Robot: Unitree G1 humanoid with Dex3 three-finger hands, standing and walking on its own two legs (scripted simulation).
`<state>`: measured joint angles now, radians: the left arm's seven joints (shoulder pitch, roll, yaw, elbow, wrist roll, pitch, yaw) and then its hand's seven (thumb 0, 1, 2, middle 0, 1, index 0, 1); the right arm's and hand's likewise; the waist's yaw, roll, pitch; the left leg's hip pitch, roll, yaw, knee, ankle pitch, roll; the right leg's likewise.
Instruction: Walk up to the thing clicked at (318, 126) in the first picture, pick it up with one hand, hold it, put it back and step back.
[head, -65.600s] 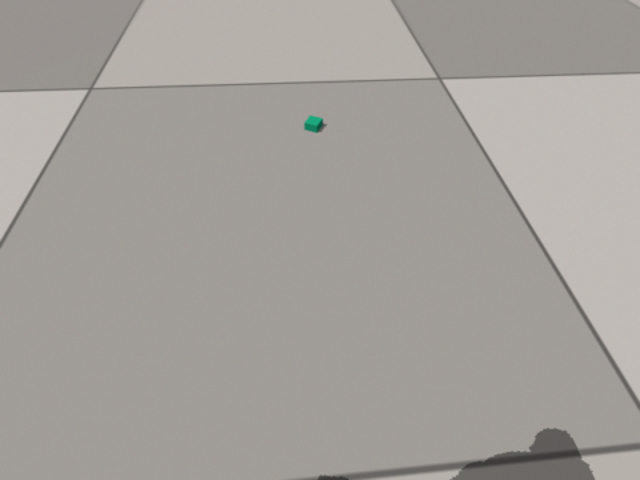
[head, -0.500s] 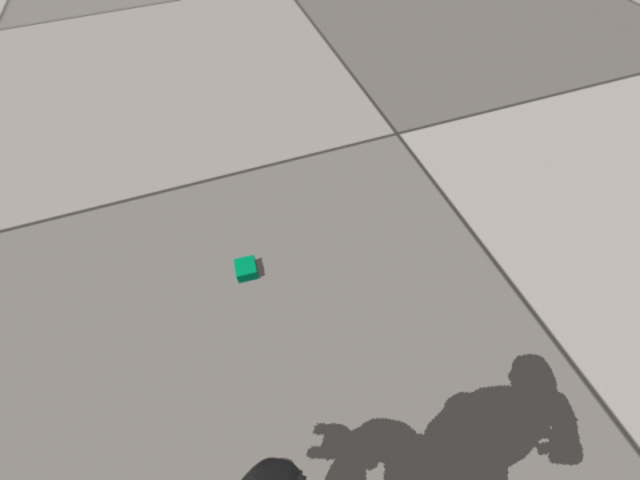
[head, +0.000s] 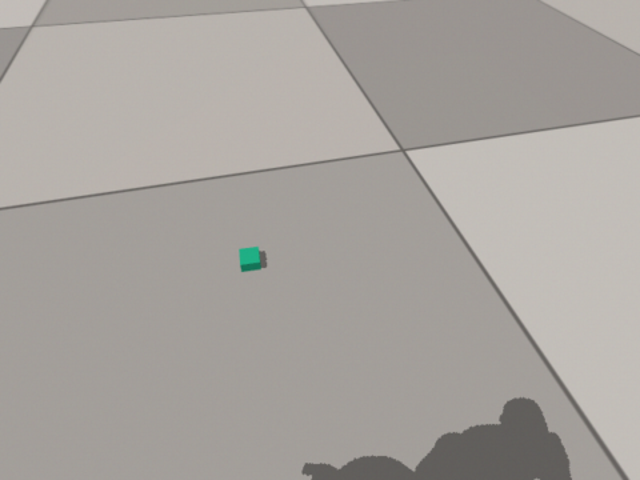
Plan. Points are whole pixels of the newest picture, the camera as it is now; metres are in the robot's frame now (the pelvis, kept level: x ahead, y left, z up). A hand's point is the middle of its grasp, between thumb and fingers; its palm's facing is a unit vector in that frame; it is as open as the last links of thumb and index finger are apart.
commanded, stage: step back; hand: left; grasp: from above
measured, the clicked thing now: (250, 259) +1.04 +0.30 -0.74
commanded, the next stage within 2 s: stand in 0.76 s
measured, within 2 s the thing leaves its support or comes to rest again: neither
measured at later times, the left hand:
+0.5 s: hand out of the picture +0.13 +0.28 -0.14, palm faces -0.04 -0.92 -0.40, open 7.4 cm
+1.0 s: hand (125, 478) +0.16 +0.27 -0.14, palm faces -0.04 -0.94 -0.32, open 7.4 cm
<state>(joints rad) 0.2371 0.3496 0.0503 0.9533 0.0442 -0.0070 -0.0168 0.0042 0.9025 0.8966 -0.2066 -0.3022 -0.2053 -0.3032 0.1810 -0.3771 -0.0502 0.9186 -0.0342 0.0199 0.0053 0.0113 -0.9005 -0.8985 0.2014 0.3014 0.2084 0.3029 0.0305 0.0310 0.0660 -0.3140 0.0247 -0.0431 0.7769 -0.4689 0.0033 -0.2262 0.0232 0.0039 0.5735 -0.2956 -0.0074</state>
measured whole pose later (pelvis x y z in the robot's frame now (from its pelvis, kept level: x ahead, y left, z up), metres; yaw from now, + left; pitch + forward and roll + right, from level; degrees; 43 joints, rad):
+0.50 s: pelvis +0.04 +0.02 +0.00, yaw -1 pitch -2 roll -1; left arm 0.17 0.37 0.04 0.97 0.03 -0.04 0.00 0.00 0.90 0.90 -0.20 -0.30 -0.20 -0.30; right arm 0.20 -0.35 -0.05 1.01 -0.01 0.02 0.01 0.01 -0.90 -0.90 0.20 0.30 0.21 0.30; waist 0.00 0.03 0.09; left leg -0.25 0.02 0.01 0.70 -0.44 0.00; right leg -0.26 0.00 -0.01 0.58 -0.29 0.00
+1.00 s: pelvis +0.06 +0.03 +0.02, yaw -1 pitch -3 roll +0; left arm 0.06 0.35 0.00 1.09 0.01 -0.01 -0.01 0.00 0.90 0.90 -0.21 -0.30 -0.20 -0.30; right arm 0.06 -0.34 -0.02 1.09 0.00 -0.02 0.00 0.01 -0.90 -0.90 0.20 0.30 0.21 0.30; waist 0.00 -0.02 0.08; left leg -0.09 0.01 0.03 0.38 -0.24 0.00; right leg -0.14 -0.04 0.00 0.40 -0.22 0.03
